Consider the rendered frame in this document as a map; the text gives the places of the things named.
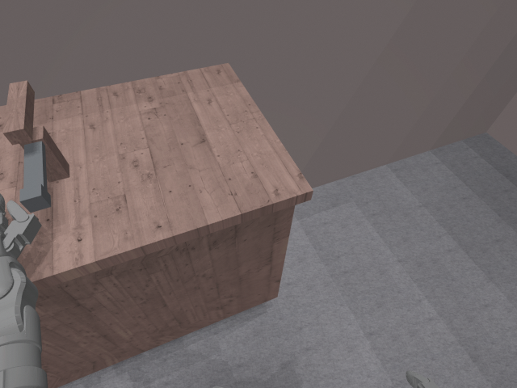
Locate tap lever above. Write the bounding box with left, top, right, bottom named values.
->
left=19, top=141, right=51, bottom=213

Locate left robot hand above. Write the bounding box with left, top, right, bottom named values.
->
left=0, top=194, right=42, bottom=260

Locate robot left forearm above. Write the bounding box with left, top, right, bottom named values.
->
left=0, top=256, right=48, bottom=388

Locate counter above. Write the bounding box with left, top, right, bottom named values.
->
left=0, top=63, right=313, bottom=388

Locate right robot hand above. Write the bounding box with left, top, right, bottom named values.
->
left=406, top=370, right=439, bottom=388

